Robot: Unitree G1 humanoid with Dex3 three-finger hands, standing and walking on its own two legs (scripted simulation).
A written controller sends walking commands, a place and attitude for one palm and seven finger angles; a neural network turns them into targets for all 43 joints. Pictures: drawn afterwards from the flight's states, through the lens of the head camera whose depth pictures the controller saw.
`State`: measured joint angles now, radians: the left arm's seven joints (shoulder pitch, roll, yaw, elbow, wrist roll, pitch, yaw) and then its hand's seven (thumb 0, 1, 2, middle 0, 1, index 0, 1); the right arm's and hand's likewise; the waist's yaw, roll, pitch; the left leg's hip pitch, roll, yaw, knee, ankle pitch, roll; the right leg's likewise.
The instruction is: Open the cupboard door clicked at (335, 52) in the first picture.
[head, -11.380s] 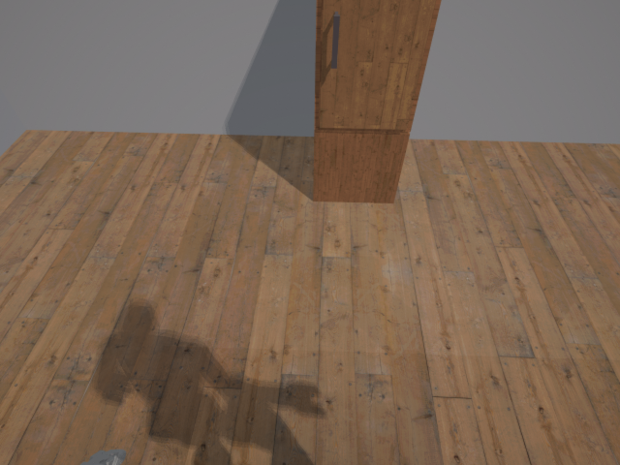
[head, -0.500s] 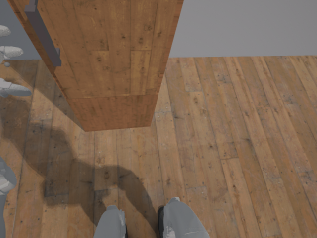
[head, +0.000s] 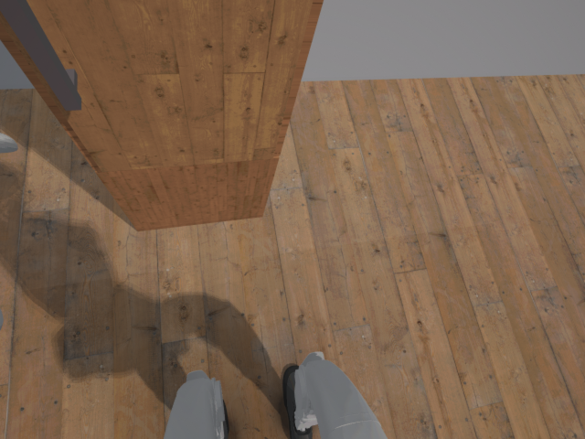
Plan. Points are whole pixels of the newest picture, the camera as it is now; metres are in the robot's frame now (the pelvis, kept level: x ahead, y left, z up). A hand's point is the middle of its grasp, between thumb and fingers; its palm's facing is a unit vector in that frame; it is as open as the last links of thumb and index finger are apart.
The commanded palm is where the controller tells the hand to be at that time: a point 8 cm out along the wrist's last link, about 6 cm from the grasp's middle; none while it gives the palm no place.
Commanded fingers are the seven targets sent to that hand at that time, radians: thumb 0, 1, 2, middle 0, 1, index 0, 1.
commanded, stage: move the hooked fingers beside the handle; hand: left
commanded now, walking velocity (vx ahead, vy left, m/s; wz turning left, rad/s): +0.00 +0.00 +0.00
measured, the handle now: (45, 43) +0.57 +0.24 +0.08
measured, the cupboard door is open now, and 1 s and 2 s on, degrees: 0 0 0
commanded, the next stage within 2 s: slide the fingers in behind the handle in 0.46 s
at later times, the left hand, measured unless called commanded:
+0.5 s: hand out of the picture +0.51 +0.29 +0.07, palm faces +0.07 -1.00 -0.02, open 14.0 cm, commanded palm +0.49 +0.33 +0.07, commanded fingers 0.00 -0.50 0.30 -0.30 -1.20 -0.30 -1.20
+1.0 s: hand (5, 91) +0.51 +0.27 +0.07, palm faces +0.07 -1.00 -0.02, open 14.0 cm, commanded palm +0.49 +0.30 +0.07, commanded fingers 0.00 -0.50 0.30 -0.30 -1.20 -0.30 -1.20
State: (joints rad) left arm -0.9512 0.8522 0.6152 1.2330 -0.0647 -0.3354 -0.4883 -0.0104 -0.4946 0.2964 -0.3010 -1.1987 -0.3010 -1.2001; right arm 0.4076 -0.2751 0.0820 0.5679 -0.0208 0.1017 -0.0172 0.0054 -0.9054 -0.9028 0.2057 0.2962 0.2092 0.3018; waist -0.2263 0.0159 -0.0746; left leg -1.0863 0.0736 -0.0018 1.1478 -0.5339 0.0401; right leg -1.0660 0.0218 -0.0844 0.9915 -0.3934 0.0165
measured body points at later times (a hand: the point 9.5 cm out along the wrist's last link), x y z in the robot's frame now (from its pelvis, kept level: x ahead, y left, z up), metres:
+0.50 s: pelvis +0.00 +0.00 +0.01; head +0.16 +0.04 +0.42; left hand +0.50 +0.34 +0.08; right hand +0.02 -0.27 -0.09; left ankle -0.01 +0.09 -0.65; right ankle +0.03 -0.14 -0.65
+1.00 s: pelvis +0.00 -0.01 +0.01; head +0.16 +0.03 +0.42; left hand +0.50 +0.32 +0.08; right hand +0.00 -0.28 -0.09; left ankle -0.01 +0.09 -0.65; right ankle +0.03 -0.14 -0.65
